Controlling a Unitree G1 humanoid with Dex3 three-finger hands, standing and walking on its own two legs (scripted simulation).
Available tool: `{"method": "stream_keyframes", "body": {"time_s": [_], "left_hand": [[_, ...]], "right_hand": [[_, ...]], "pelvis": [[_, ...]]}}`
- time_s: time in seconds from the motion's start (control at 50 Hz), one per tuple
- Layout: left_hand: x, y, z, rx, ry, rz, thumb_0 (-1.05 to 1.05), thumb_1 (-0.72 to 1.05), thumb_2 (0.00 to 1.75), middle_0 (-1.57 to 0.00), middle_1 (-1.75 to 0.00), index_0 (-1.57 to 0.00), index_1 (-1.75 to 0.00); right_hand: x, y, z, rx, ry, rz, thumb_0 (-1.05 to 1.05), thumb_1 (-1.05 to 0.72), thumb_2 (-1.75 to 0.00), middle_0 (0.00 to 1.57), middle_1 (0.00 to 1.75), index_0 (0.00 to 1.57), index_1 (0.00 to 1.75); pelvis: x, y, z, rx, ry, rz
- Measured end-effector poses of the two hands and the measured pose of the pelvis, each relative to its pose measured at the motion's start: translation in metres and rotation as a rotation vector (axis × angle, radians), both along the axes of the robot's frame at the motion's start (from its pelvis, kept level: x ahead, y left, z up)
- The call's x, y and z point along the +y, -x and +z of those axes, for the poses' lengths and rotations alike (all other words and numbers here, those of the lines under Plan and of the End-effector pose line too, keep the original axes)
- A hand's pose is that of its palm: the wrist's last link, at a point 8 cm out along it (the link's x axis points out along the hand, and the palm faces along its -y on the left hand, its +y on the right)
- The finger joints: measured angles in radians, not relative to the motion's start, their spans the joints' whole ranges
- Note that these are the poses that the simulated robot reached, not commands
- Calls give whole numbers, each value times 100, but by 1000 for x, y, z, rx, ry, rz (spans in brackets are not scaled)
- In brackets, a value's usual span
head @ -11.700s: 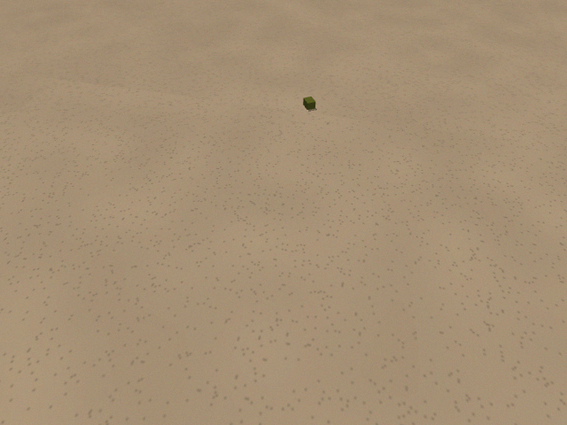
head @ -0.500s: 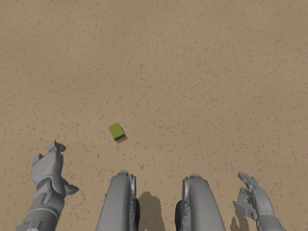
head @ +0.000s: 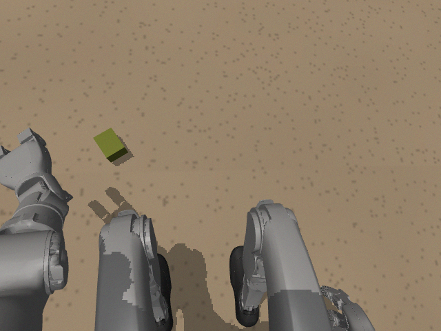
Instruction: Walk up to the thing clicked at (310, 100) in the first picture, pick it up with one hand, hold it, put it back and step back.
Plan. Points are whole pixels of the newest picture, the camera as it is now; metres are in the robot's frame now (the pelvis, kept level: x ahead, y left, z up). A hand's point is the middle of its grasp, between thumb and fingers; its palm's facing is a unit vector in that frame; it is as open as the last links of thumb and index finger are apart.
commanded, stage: rise first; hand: left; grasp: from above
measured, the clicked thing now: (111, 145) +0.54 +0.27 -0.38
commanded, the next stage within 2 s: none
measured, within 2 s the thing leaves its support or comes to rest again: neither
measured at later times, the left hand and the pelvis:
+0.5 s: hand (69, 162) +0.45 +0.32 -0.24, palm faces -0.33 -0.29 -0.90, open 13.5 cm; pelvis +0.01 +0.01 -0.06, yaw -2 degrees
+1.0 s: hand (77, 156) +0.48 +0.31 -0.27, palm faces -0.34 -0.28 -0.90, open 13.7 cm; pelvis +0.01 +0.01 -0.09, yaw -4 degrees
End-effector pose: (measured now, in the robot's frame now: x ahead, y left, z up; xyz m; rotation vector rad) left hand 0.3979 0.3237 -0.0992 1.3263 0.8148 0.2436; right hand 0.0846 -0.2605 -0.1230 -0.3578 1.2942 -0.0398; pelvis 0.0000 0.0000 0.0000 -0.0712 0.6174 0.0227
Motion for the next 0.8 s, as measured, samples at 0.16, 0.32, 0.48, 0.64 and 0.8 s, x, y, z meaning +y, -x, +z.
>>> {"method": "stream_keyframes", "body": {"time_s": [0.16,0.32,0.48,0.64,0.8], "left_hand": [[3,-30,-28,34,25,-7,0,-41,91,-15,-107,-18,-104],[3,-47,-54,54,9,-44,0,-43,92,-14,-107,-17,-104],[-3,-56,-77,44,34,-21,0,-43,91,-14,-107,-17,-104],[-4,-69,-87,32,31,-44,0,-46,92,-14,-106,-16,-103],[-2,-74,-99,42,34,-25,0,-47,93,-13,-105,-15,-103]], "right_hand": [[5,22,-17,43,-4,-20,1,-90,-90,20,30,20,30],[11,31,-37,97,-50,-13,1,-91,-90,20,30,20,30],[9,32,-52,127,-82,16,0,-91,-90,20,30,20,30],[1,35,-57,138,-65,18,0,-92,-90,20,30,20,30],[2,41,-58,155,-69,32,0,-92,-90,20,30,20,30]], "pelvis": [[7,-2,-26,1,21,-3],[10,-9,-45,13,18,-4],[6,-10,-60,4,17,-14],[6,-12,-73,-7,29,-24],[7,-12,-80,-11,40,-32]]}}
